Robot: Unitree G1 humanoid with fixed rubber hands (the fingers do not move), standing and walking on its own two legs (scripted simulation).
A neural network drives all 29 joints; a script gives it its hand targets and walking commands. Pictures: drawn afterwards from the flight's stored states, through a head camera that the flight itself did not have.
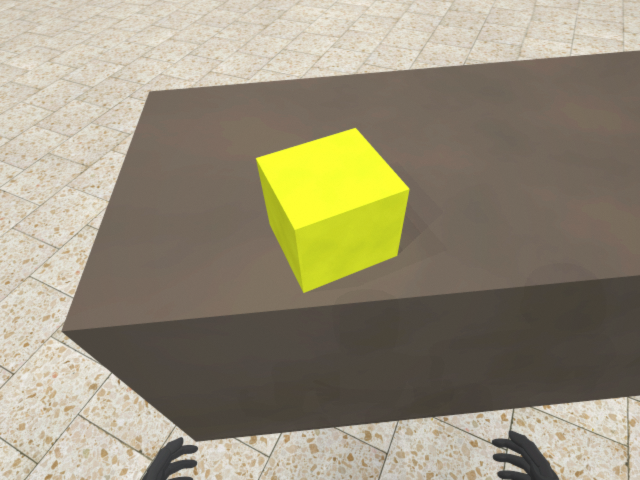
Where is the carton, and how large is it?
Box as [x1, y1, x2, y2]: [256, 128, 408, 292]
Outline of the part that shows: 355,128 256,158 270,225 303,292 392,257 397,253 408,194 408,188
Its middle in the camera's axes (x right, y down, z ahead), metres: +0.02 -0.05 +0.62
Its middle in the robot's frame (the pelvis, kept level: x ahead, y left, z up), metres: +0.50 +0.01 +0.03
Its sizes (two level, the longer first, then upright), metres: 0.171 0.162 0.152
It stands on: a pedestal, 0.71 m high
